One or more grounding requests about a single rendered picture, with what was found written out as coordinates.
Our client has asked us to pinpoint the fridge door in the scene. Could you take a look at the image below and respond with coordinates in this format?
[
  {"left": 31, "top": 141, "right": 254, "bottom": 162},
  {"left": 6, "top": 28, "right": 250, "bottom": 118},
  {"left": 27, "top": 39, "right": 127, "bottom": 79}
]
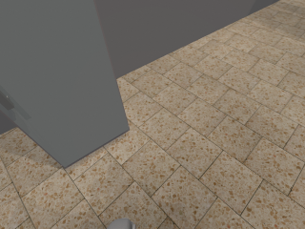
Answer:
[{"left": 0, "top": 0, "right": 129, "bottom": 167}]

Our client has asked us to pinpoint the handle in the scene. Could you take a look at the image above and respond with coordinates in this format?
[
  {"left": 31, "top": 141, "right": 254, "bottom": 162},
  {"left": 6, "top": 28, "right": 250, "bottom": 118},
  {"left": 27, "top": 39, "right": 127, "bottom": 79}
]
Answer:
[{"left": 0, "top": 91, "right": 14, "bottom": 110}]

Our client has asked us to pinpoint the left robot thigh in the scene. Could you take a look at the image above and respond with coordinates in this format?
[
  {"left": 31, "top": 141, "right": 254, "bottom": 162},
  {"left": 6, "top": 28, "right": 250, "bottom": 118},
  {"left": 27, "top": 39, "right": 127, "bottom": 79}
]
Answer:
[{"left": 107, "top": 218, "right": 136, "bottom": 229}]

